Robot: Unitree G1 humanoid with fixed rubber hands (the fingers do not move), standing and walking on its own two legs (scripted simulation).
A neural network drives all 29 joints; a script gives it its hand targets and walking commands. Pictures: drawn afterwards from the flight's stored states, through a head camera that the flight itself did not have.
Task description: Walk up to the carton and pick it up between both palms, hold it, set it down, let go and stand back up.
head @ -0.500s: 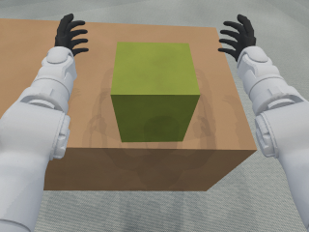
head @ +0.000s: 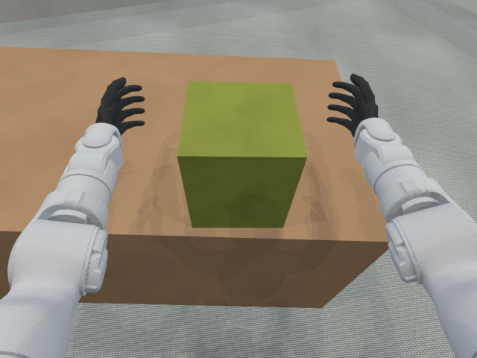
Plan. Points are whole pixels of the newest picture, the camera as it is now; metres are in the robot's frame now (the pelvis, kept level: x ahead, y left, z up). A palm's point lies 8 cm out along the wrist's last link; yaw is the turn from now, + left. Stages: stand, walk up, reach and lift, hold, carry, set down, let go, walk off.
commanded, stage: set down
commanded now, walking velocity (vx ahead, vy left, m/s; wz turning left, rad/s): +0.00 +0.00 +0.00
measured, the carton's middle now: (239, 159) +0.50 +0.03 -0.01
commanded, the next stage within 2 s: none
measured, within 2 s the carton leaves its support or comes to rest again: neither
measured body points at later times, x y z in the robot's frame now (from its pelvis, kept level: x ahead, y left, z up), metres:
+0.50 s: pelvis -0.01 +0.01 +0.00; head +0.01 +0.02 +0.45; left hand +0.40 +0.24 +0.09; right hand +0.43 -0.18 +0.10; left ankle +0.01 +0.14 -0.74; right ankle -0.01 -0.11 -0.74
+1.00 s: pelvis -0.01 +0.01 +0.00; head -0.01 +0.02 +0.45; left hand +0.34 +0.24 +0.03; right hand +0.36 -0.18 +0.04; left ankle +0.01 +0.14 -0.74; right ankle -0.01 -0.11 -0.74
